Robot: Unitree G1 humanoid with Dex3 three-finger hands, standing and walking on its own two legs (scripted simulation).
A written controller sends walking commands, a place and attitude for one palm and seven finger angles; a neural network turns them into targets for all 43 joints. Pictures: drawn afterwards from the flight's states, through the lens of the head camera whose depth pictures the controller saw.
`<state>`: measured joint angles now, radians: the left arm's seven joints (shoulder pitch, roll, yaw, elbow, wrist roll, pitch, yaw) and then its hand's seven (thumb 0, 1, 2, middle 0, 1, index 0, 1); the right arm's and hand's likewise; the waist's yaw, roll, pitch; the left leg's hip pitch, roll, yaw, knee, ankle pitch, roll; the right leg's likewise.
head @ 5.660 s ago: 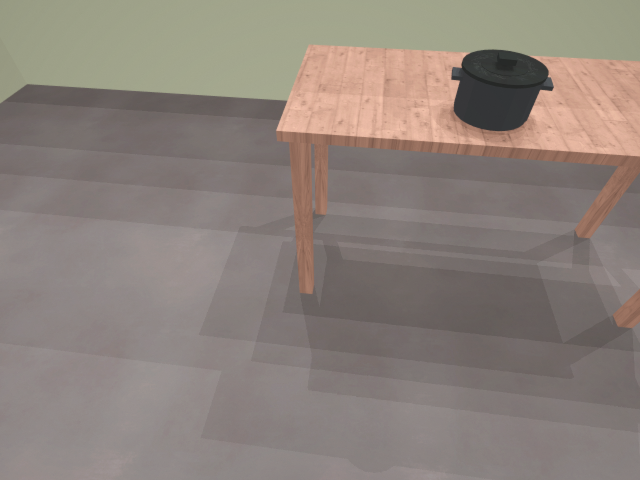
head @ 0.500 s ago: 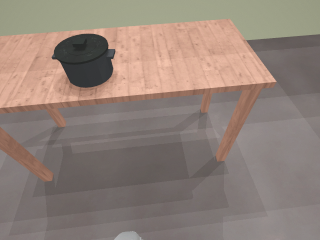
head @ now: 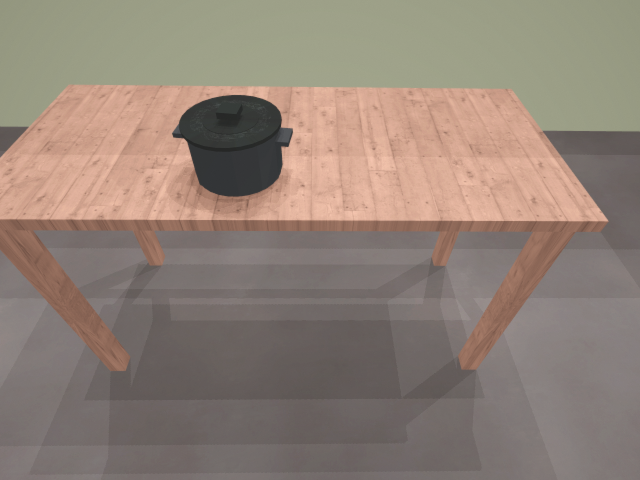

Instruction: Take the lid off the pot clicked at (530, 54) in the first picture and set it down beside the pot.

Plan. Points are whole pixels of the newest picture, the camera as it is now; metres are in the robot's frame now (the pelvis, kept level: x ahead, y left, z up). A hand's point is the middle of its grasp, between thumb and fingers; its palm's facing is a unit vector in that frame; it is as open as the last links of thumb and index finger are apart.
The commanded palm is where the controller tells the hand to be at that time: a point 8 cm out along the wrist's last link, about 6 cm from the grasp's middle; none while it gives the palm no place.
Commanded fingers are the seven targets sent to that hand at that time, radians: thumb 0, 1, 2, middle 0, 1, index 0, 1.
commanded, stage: take the last steps up to it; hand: left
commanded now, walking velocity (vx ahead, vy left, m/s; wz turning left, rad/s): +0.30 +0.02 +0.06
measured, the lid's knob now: (229, 111) +0.73 +0.22 +0.09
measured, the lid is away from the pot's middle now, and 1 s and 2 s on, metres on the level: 0.00 0.00 0.00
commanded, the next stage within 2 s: come to a stop and stand still in 0.50 s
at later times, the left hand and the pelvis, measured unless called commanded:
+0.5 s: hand out of the picture +0.06 +0.15 -0.17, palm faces +0.16 -0.97 -0.15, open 7.4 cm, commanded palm none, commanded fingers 0.00 0.90 0.90 -0.20 -0.30 -0.20 -0.30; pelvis +0.15 +0.01 +0.00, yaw +3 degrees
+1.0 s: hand (191, 379) +0.31 +0.24 -0.17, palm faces +0.05 -0.97 -0.25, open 7.4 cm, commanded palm none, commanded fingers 0.00 0.90 0.90 -0.20 -0.30 -0.20 -0.30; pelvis +0.24 +0.04 -0.01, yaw +1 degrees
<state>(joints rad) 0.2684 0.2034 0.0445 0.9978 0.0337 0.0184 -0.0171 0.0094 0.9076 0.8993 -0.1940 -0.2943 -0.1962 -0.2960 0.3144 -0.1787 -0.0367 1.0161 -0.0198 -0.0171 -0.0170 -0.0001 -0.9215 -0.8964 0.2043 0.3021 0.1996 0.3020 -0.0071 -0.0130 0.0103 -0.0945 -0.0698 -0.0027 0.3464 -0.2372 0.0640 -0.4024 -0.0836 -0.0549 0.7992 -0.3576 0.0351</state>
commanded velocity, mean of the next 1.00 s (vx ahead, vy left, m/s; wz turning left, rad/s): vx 0.04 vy -0.02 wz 0.02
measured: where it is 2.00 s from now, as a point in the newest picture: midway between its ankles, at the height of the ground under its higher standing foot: outside the picture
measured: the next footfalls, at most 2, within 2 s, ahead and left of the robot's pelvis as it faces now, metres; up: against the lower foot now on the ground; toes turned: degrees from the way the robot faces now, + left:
right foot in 0.10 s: +0.10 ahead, -0.12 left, +0.00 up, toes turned -4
left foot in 0.58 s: +0.29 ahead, +0.14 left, +0.00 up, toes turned +8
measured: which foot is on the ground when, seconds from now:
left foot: down 0.00-0.10, up 0.12-0.56, down 0.58-1.00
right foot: up 0.00-0.08, down 0.10-0.58, up 0.60-1.00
